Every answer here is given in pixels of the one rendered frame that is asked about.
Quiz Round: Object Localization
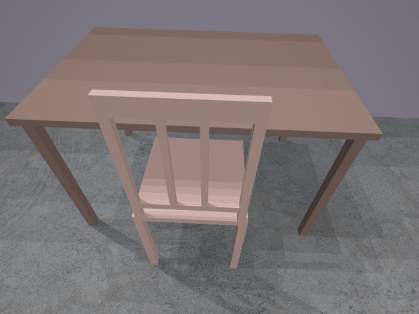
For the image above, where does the chair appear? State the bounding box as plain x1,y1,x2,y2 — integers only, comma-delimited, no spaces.
88,90,272,269

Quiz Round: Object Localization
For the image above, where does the table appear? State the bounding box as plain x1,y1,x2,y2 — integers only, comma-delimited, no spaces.
5,27,383,236

